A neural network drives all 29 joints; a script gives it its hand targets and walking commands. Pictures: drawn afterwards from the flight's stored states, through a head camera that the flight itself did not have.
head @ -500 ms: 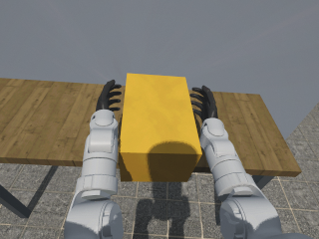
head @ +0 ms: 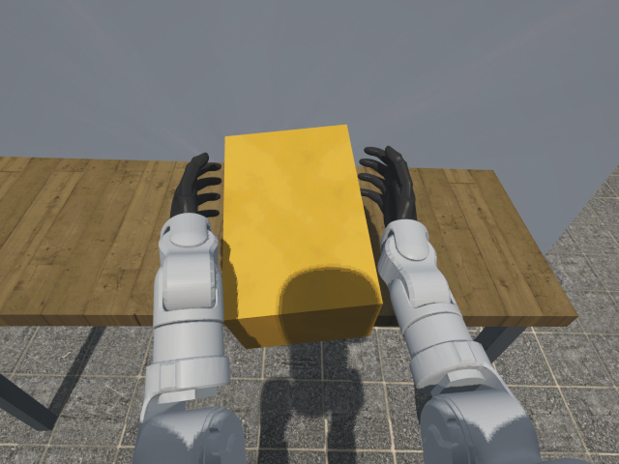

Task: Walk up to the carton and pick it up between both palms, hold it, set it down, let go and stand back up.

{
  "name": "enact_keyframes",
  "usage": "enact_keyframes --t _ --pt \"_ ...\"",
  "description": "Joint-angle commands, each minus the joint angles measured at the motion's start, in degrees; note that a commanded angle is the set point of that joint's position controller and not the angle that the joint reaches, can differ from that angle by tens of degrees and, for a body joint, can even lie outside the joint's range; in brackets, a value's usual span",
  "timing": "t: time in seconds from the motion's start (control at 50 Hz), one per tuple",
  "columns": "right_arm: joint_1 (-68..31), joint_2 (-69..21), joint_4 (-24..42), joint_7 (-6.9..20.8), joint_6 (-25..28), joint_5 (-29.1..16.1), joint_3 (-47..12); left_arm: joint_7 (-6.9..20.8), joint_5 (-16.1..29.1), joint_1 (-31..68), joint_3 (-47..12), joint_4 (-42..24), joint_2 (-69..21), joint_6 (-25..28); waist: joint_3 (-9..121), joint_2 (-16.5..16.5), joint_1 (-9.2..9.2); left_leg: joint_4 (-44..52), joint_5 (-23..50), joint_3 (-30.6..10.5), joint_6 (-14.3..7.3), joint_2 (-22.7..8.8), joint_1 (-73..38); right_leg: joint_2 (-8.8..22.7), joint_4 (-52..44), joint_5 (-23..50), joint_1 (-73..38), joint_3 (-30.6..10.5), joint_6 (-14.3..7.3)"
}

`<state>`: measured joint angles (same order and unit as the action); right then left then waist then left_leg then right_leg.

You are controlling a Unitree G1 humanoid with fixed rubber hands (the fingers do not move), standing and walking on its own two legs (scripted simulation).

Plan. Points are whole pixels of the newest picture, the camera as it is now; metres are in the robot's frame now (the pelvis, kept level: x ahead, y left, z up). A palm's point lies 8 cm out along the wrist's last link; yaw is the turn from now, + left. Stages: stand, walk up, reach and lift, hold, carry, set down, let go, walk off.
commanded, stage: reach and lift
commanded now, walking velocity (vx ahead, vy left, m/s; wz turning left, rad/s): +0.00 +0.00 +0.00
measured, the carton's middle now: (296, 235) +0.38 -0.02 +0.08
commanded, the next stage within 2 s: hold in 0.56 s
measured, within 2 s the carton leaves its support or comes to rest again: neither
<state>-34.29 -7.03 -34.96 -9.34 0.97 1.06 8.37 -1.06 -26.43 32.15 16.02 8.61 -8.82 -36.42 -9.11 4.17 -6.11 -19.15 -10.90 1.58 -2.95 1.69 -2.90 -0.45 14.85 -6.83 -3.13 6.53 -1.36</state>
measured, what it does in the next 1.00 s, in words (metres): stands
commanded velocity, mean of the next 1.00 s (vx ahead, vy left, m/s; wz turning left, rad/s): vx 0.00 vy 0.00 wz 0.00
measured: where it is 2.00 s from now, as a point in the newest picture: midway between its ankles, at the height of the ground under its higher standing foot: outside the picture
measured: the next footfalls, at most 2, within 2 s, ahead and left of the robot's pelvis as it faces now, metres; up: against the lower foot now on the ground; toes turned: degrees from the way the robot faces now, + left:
none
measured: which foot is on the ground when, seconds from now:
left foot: down 0.00-1.00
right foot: down 0.00-1.00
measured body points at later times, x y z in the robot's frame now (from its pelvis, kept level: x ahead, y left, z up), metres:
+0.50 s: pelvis -0.01 -0.01 +0.00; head -0.02 +0.02 +0.45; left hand +0.37 +0.12 +0.16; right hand +0.37 -0.14 +0.16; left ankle +0.01 +0.08 -0.75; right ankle +0.03 -0.10 -0.75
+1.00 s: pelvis -0.02 -0.01 +0.00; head -0.05 +0.03 +0.44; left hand +0.34 +0.14 +0.17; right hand +0.36 -0.12 +0.18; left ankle +0.01 +0.08 -0.75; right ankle +0.03 -0.10 -0.75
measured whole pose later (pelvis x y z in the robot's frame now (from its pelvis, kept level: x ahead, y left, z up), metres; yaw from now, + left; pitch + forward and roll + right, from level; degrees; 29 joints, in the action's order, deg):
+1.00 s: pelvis -0.02 -0.01 +0.00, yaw +0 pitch -17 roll +0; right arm -38.0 -6.1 -31.9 -11.6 -5.4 -1.7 4.2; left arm 3.8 -31.9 32.5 17.9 -2.5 -10.8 -46.8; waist -12.4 5.9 -3.8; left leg -17.3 -9.2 2.2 -2.3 1.5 -8.4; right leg -0.2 15.9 -6.8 -7.3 7.2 -2.3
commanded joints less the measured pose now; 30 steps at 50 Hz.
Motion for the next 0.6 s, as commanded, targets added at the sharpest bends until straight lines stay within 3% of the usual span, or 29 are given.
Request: enact_keyframes --t 0.0,0.08,0.16,0.24,0.34,0.4,0.48,0.58 --pt "-30.6 -18.2 9.5 4.9 1.5 -1.7 -19.9 9.5 6.5 29.3 -21.5 -6.6 -22.9 4.1 22.0 -4.9 -0.38 1.0 21.5 -0.1 4.5 -2.9 -9.1 -0.7 -0.7 13.1 -6.6 2.3 2.5" --pt "-33.4 -17.3 13.2 3.4 0.5 -3.2 -21.7 11.3 4.6 25.6 -17.0 -4.6 -20.0 0.4 17.1 -1.5 2.01 3.1 14.2 1.4 1.8 -1.9 -2.9 -0.1 -1.1 12.4 -10.3 1.8 3.0" --pt "-39.7 -18.5 18.9 3.4 1.1 -4.0 -22.7 11.1 6.0 29.4 -17.9 -5.9 -20.2 -0.6 19.2 -1.7 3.46 3.5 10.4 2.0 0.8 -1.9 -0.5 0.1 -0.6 9.0 -8.6 1.9 3.0" --pt "-40.3 -20.1 19.4 3.6 1.5 -3.4 -22.3 10.4 8.3 34.6 -20.9 -8.7 -21.3 1.1 24.0 -3.0 2.01 2.7 9.8 1.8 1.0 -1.9 -1.9 0.3 -0.3 8.3 -6.7 1.9 3.1" --pt "-29.9 -20.6 10.7 4.0 -0.2 -0.4 -19.2 10.7 8.2 37.5 -22.3 -12.3 -21.3 3.7 25.0 -5.0 -2.24 3.4 9.4 1.2 2.1 -1.9 -5.1 1.1 0.1 9.9 -6.9 1.8 3.4" --pt "-26.8 -19.7 8.0 3.8 -0.9 0.0 -18.1 11.3 7.0 34.4 -21.4 -10.5 -20.8 3.5 22.5 -5.3 -3.09 3.6 10.3 0.9 2.7 -1.7 -4.9 1.3 -0.2 11.1 -8.4 1.9 3.5" --pt "-28.6 -17.7 10.1 3.1 -1.0 -1.4 -18.9 12.5 4.6 28.9 -18.2 -7.9 -19.3 0.7 17.8 -4.5 -1.07 3.8 10.9 1.2 2.5 -1.4 -3.1 1.0 -0.6 10.9 -10.6 2.5 3.4" --pt "-37.6 -18.5 20.1 2.7 0.8 -4.8 -23.6 11.9 6.3 30.2 -19.8 -10.9 -19.8 -0.9 21.4 -3.9 2.07 1.6 16.3 1.4 2.1 -1.7 -3.5 -0.1 0.2 12.2 -10.2 3.0 3.0"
